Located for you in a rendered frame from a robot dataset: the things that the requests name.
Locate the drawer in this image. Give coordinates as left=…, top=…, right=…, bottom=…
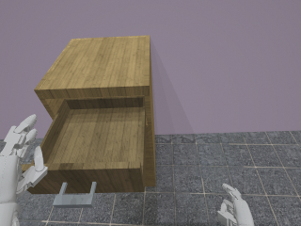
left=21, top=96, right=147, bottom=195

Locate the handle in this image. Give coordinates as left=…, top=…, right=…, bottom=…
left=53, top=182, right=97, bottom=208

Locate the cabinet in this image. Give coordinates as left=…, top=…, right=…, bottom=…
left=34, top=35, right=156, bottom=186

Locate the robot left forearm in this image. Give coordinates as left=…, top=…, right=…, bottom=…
left=0, top=202, right=21, bottom=226

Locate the robot left hand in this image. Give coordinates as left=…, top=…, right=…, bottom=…
left=0, top=114, right=48, bottom=202

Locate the robot right hand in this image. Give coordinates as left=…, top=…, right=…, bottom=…
left=217, top=183, right=255, bottom=226

